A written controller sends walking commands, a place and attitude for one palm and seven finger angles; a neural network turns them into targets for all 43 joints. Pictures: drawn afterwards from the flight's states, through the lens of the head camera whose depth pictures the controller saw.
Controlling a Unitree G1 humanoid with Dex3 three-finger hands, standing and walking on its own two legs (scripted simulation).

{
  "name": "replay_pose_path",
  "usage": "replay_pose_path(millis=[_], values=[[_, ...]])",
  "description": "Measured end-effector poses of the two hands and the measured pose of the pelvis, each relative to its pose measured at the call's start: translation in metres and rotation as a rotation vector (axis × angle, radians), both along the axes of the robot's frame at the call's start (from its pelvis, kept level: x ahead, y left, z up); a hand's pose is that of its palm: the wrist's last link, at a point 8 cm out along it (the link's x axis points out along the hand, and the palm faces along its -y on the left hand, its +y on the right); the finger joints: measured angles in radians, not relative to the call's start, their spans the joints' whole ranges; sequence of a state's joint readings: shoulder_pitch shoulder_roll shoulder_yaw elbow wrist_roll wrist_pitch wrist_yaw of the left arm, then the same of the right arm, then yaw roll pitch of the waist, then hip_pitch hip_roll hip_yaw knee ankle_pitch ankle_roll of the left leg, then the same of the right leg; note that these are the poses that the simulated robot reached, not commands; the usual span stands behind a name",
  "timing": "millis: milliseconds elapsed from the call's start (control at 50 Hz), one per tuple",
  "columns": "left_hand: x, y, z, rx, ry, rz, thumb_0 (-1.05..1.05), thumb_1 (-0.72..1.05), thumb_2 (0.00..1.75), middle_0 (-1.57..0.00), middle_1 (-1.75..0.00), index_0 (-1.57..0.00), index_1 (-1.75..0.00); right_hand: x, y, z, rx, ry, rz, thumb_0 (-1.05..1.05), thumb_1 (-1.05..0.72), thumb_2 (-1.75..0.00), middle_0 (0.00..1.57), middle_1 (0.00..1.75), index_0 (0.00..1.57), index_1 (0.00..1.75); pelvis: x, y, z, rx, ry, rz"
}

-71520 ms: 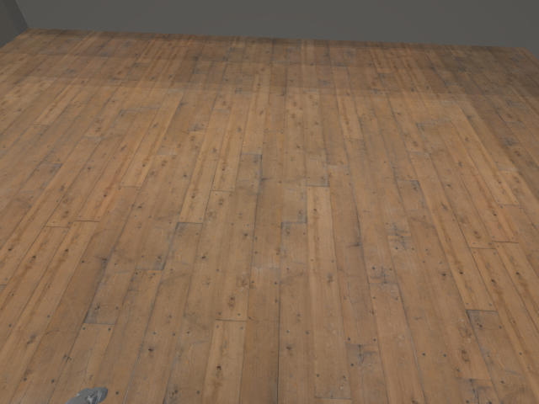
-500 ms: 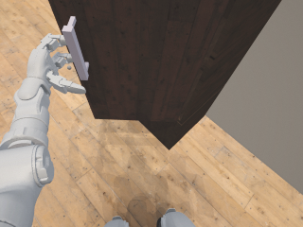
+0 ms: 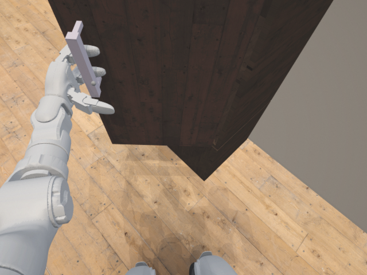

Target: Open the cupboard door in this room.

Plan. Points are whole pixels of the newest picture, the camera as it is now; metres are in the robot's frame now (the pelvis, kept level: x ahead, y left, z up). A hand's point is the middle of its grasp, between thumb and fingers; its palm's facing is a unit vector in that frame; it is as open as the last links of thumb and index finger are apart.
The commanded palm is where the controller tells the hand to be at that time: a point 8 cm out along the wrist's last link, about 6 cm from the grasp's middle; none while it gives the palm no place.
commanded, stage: slide the fingers in behind the handle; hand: left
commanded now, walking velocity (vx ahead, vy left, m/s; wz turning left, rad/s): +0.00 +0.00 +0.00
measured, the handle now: (87, 62) +0.56 +0.17 +0.11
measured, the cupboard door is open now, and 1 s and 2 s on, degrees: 45 46 78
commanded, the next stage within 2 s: close the thumb around the handle in 0.42 s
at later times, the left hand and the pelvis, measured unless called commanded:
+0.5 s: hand (94, 85) +0.49 +0.15 +0.10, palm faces -0.10 -1.00 -0.01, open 14.0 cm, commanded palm +0.48 +0.19 +0.10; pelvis +0.00 +0.00 +0.00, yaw +0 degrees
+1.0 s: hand (94, 83) +0.50 +0.15 +0.10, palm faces -0.09 -1.00 -0.01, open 7.9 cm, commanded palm +0.47 +0.20 +0.10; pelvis +0.00 +0.01 +0.00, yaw +0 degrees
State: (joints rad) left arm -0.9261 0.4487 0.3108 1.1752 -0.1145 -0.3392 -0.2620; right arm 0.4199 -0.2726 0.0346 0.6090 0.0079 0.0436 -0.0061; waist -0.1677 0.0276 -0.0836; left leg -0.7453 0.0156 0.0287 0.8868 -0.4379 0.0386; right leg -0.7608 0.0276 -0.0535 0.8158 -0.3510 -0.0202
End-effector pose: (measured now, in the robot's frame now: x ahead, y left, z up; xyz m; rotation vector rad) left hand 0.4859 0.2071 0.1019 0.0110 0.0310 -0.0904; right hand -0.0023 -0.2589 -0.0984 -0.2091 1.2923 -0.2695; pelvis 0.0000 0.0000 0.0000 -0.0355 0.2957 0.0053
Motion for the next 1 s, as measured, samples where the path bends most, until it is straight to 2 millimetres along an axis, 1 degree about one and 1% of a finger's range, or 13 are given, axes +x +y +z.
replay_pose_path(millis=[100, 460, 560, 620, 680, 760, 1000], values=[[0.000, -0.007, 0.002, -0.009, -0.015, -0.005, -0.01, -0.50, 0.30, -0.30, -1.19, -0.30, -1.20, 0.000, -0.003, -0.001, 0.000, 0.000, 0.005, 0.01, -0.91, -0.90, 0.20, 0.30, 0.20, 0.30, 0.000, -0.001, 0.000, 0.002, 0.002, 0.000], [-0.008, -0.001, 0.003, -0.001, -0.011, -0.003, -0.01, -0.50, 0.30, -0.30, -1.19, -0.30, -1.20, 0.005, 0.002, -0.001, 0.009, -0.021, 0.009, 0.01, -0.91, -0.90, 0.20, 0.30, 0.20, 0.30, 0.000, 0.001, 0.001, 0.001, -0.009, 0.001], [-0.006, -0.004, 0.001, -0.002, -0.011, -0.002, -0.01, -0.49, 0.30, -0.30, -1.20, -0.30, -1.20, 0.006, 0.003, -0.002, 0.007, -0.019, 0.019, 0.01, -0.91, -0.90, 0.20, 0.30, 0.20, 0.30, -0.002, 0.003, -0.001, 0.000, -0.006, 0.006], [-0.004, -0.005, 0.000, -0.006, -0.012, 0.001, -0.01, -0.47, 0.31, -0.30, -1.20, -0.30, -1.20, 0.005, 0.003, -0.003, 0.005, -0.017, 0.021, 0.01, -0.91, -0.90, 0.20, 0.30, 0.20, 0.30, -0.003, 0.004, -0.002, 0.000, -0.003, 0.005], [-0.002, -0.005, 0.001, -0.003, -0.015, -0.002, -0.01, -0.39, 0.35, -0.31, -1.21, -0.31, -1.21, 0.003, 0.004, -0.003, 0.004, -0.017, 0.014, 0.01, -0.91, -0.90, 0.20, 0.30, 0.20, 0.30, -0.003, 0.004, -0.002, 0.000, 0.000, 0.002], [-0.002, -0.005, 0.002, -0.004, -0.023, -0.004, -0.01, -0.24, 0.41, -0.32, -1.22, -0.32, -1.23, 0.000, 0.006, -0.002, 0.006, -0.013, 0.005, 0.01, -0.91, -0.90, 0.20, 0.30, 0.20, 0.30, -0.002, 0.005, -0.001, 0.000, 0.001, -0.003], [-0.005, -0.003, 0.003, -0.005, -0.023, 0.002, 0.00, 0.37, 0.67, -0.36, -1.29, -0.36, -1.29, -0.002, 0.009, -0.003, 0.016, -0.002, 0.002, 0.01, -0.91, -0.90, 0.20, 0.30, 0.20, 0.30, 0.000, 0.006, 0.000, -0.001, -0.006, -0.003]])
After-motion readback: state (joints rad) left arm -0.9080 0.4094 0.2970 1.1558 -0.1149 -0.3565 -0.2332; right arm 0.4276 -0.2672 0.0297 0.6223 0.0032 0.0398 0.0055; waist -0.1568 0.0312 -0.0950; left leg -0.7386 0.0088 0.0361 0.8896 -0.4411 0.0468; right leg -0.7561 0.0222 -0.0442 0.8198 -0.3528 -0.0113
